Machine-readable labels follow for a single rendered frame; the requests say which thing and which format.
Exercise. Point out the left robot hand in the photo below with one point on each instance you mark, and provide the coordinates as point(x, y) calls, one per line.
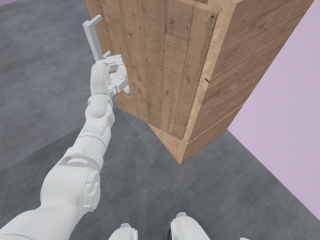
point(103, 83)

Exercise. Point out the left robot forearm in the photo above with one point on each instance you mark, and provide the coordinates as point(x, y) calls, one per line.
point(92, 142)

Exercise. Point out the cupboard door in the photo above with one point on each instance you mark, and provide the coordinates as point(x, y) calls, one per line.
point(163, 45)

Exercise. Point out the left robot upper arm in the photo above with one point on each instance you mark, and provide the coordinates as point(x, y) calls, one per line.
point(68, 193)

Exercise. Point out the robot right shin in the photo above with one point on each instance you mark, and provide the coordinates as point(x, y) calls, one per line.
point(181, 214)

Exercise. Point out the handle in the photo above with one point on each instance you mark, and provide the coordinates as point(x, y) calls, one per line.
point(92, 37)

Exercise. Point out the robot right thigh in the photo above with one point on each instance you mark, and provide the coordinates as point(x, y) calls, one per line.
point(186, 228)

